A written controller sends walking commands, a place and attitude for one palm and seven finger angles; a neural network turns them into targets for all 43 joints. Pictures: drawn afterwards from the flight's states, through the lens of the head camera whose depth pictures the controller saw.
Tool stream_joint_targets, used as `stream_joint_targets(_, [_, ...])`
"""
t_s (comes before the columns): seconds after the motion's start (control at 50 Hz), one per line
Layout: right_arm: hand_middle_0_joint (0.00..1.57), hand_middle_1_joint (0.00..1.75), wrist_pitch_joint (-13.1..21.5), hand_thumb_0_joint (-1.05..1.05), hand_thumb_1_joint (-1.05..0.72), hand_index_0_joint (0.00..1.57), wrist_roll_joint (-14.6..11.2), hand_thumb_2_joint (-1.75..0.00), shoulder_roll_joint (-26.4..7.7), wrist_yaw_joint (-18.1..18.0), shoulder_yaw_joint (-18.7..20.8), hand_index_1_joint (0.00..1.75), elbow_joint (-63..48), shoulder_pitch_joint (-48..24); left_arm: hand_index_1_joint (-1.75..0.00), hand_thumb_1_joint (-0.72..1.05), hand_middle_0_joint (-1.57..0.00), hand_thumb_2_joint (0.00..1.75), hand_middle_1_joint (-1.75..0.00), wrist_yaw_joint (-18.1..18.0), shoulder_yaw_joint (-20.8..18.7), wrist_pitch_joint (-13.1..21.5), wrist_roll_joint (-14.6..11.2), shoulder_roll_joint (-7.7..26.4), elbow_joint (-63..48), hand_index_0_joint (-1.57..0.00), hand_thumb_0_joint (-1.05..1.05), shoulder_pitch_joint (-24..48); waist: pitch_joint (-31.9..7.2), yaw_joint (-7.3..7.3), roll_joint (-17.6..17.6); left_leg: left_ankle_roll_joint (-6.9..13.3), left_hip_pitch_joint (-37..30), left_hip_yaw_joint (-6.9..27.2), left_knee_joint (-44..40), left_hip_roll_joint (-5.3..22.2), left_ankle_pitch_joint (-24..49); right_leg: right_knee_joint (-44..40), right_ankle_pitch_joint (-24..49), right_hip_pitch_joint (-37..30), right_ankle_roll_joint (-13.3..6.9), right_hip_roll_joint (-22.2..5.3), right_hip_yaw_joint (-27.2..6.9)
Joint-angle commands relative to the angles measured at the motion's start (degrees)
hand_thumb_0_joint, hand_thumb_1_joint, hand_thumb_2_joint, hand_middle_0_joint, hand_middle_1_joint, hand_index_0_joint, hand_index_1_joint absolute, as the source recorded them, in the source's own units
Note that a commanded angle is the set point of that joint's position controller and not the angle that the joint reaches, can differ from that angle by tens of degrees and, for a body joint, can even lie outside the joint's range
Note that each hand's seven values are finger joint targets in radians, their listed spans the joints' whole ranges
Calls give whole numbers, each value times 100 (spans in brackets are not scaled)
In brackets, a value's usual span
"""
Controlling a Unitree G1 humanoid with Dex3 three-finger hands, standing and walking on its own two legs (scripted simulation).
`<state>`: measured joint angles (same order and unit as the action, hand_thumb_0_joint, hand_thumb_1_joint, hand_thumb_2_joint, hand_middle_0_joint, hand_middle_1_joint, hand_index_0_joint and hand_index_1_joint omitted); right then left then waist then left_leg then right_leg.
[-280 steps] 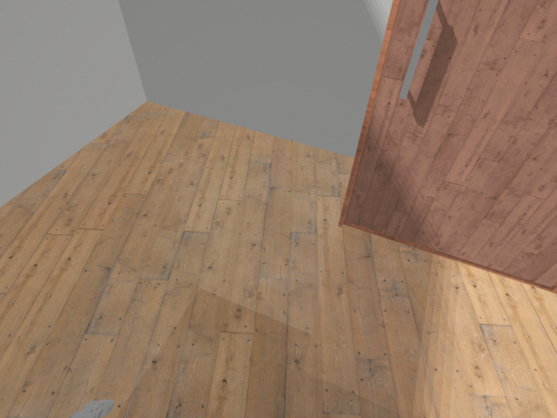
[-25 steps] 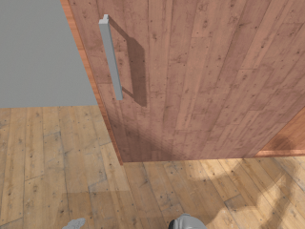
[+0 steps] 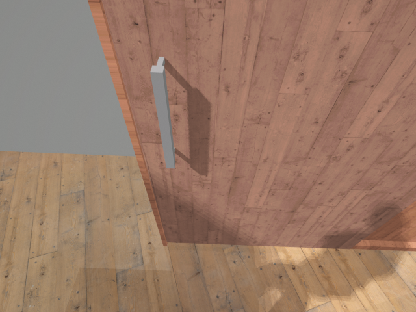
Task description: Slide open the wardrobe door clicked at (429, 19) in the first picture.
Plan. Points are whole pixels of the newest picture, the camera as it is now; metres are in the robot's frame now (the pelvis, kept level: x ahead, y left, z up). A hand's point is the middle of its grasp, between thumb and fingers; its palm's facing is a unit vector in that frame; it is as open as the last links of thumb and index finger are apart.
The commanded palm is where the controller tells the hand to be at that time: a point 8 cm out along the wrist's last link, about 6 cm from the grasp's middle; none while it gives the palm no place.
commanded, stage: come to a stop and stand still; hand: left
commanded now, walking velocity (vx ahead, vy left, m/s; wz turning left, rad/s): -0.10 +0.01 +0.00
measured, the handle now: (166, 120) +0.47 +0.14 +0.10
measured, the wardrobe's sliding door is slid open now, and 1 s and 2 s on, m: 0.00 0.00 0.00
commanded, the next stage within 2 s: look again from close up in 1.38 s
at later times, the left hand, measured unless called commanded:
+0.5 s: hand out of the picture -0.04 +0.16 -0.17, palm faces +0.09 -0.98 -0.19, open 7.3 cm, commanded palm none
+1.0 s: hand out of the picture -0.14 +0.14 -0.17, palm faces +0.07 -0.98 -0.17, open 7.4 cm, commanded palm none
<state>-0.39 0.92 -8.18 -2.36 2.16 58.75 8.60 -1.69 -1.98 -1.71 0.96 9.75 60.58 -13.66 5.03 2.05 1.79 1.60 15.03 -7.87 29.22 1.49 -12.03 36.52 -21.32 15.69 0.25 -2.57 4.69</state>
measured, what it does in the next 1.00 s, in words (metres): steps on the spot: left foot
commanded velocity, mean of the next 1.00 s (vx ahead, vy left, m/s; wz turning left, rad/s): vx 0.00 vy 0.00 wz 0.00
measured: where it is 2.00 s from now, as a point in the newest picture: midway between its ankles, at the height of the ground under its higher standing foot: outside the picture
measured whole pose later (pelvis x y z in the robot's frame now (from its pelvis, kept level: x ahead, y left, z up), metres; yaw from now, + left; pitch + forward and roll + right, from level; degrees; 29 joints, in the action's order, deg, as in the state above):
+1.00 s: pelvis -0.09 -0.02 +0.01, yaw +0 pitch -1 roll +1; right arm -0.4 0.8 -6.2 -1.7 0.9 65.3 21.2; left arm -1.8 -0.9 -0.3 1.1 6.4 66.6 -19.8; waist 1.8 0.9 0.4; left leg 0.0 8.7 -3.1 24.7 0.3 -14.9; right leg 23.4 -5.1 17.4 -1.5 -0.8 3.9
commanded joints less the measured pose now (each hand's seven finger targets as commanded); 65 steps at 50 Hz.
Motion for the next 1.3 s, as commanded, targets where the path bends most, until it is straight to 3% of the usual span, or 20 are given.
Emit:
stream_joint_targets(0.0, [20,30,-37,0,-90,20,27,-90,-1092,-29,293,30,-269,273,-30,90,-20,90,-30,-40,-141,24,20,340,-240,-20,0,-582,-882,-127,-972,879,-968,1269,-550,1744,3862,414,-296,298,23,-43,-214])
stream_joint_targets(0.04, [20,30,-67,0,-90,20,-1,-90,-1078,7,315,30,-320,132,-30,90,-20,90,-30,-48,-133,83,43,335,-229,-20,0,-803,-1067,-33,-590,553,-846,972,-86,1402,3085,-723,889,-173,40,-112,-259])
stream_joint_targets(0.06, [20,30,-78,0,-90,20,-40,-90,-916,32,311,30,-346,151,-30,90,-20,90,-30,-64,-148,129,77,512,-245,-20,0,-785,-1080,-82,111,222,-512,692,330,955,2073,-1322,2279,-429,-23,-422,-727])
stream_joint_targets(0.08, [20,30,-82,0,-90,20,-64,-90,-594,68,265,30,-426,215,-30,90,-20,90,-30,-82,-173,183,118,824,-259,-20,0,-705,-999,-161,1113,-101,160,284,653,369,474,-1363,3722,-748,-297,-1170,-1490])
stream_joint_targets(0.1, [20,30,-135,0,-90,20,-72,-90,-451,109,219,30,-462,101,-30,90,-20,90,-30,-66,-163,188,78,931,-277,-20,0,-616,-767,-118,1285,-236,438,343,1112,4,-1364,-1532,4330,-573,-778,-1700,-1637])
stream_joint_targets(0.12, [20,30,-225,0,-90,20,-50,-90,-469,92,226,30,-403,-24,-30,90,-20,90,-30,-70,-158,204,70,829,-289,-20,0,-553,-706,-68,1312,-232,401,635,1806,53,-1828,-1726,4000,-243,-1017,-1712,-1599])
stream_joint_targets(0.18, [20,30,-263,0,-90,20,-51,-90,-360,112,184,30,-195,116,-30,90,-20,90,-30,-94,-110,198,65,656,-367,-20,0,-104,-413,-263,581,-232,519,793,2504,85,-1532,-1795,3159,8,-1090,-1376,-1345])
stream_joint_targets(0.3, [20,30,-141,0,-90,20,-70,-90,-306,120,88,30,-24,234,-30,90,-20,90,-30,-75,-139,241,64,814,-200,-20,0,-398,-594,-60,524,-322,214,590,930,110,-1370,-1807,2466,-650,-999,-1206,-1337])
stream_joint_targets(0.38, [20,30,0,0,-90,20,-57,-90,-370,67,30,30,318,888,-30,90,-20,90,-30,-59,-97,228,-37,630,-84,-20,0,-153,-653,-238,5,-176,-969,888,-903,352,-70,-1679,1221,-170,-437,-754,-1059])
stream_joint_targets(0.42, [20,30,49,0,-90,20,8,-90,-651,48,17,30,277,711,-30,90,-20,90,-30,-30,-51,205,-54,439,-87,-20,0,-159,-451,-61,-589,28,-303,1373,-1120,887,-66,-1684,1062,-437,-94,-324,-660])
stream_joint_targets(0.44, [20,30,41,0,-90,20,22,-90,-669,42,0,30,290,700,-30,90,-20,90,-30,-21,-58,209,-36,460,-48,-20,0,-154,-405,-35,-366,-6,-80,1232,-1116,815,-442,-1790,975,-654,-42,-307,-689])
stream_joint_targets(0.48, [20,30,55,0,-90,20,11,-90,-568,62,-26,30,362,639,-30,90,-20,90,-30,-17,-58,144,-29,527,69,-20,0,-107,-149,16,-970,-29,328,1325,-1541,753,-925,-1628,908,-875,-38,-300,-517])
stream_joint_targets(0.64, [20,30,-5,0,-90,20,16,-90,-537,70,-32,30,392,1090,-30,90,-20,90,-30,2,-2,113,21,370,299,-20,0,-516,544,11,-442,39,867,1268,-1872,554,-2077,-1741,186,-562,54,-251,-537])
stream_joint_targets(0.76, [20,30,2,0,-90,20,2,-90,-391,63,-48,30,471,1541,-30,90,-20,90,-30,-24,6,174,5,311,330,-20,0,-626,274,-129,26,53,434,1086,-1446,376,-1615,-2027,-192,-221,10,-317,-812])
stream_joint_targets(0.96, [20,30,70,0,-90,20,-7,-90,-307,41,-64,30,521,1695,-30,90,-20,90,-30,-46,-9,241,4,245,385,-20,0,-796,46,-168,-109,53,281,1011,-1275,387,-1330,-1962,5,-143,-71,-334,-900])
stream_joint_targets(0.98, [20,30,59,0,-90,20,73,-90,-1148,143,-4,30,-244,1159,-30,90,-20,90,-30,-47,69,352,113,1264,-222,-20,0,-453,576,-488,68,-75,374,973,-1082,90,-467,-1198,573,-17,-164,-94,-606])
stream_joint_targets(1.0, [20,30,243,0,-90,20,90,-90,-942,76,65,30,-354,1095,-30,90,-20,90,-30,-52,-13,350,53,673,-176,-20,0,-780,-611,-156,-364,16,556,1073,-788,426,-1206,-1125,228,-554,-176,-323,-603])
stream_joint_targets(1.04, [20,30,237,0,-90,20,68,-90,-855,17,66,30,-272,1236,-30,90,-20,90,-30,-55,-10,336,80,731,-243,-20,0,-794,-986,-253,-723,86,399,1049,-633,281,-1056,-1138,314,-652,-290,-342,-764])
stream_joint_targets(1.14, [20,30,167,0,-90,20,48,-90,-987,37,134,30,-375,1535,-30,90,-20,90,-30,-52,-159,355,51,1010,-502,-20,0,-482,-85,-378,331,144,495,944,-115,103,-1019,-1751,-709,357,-479,-612,-1278])
stream_joint_targets(1.28, [20,30,281,0,-90,20,30,-90,-1403,78,138,30,-542,1103,-30,90,-20,90,-30,-20,-201,408,30,1318,-752,-20,0,-179,111,-210,-411,158,515,1205,-731,382,-374,-1313,781,-114,-453,-387,-875])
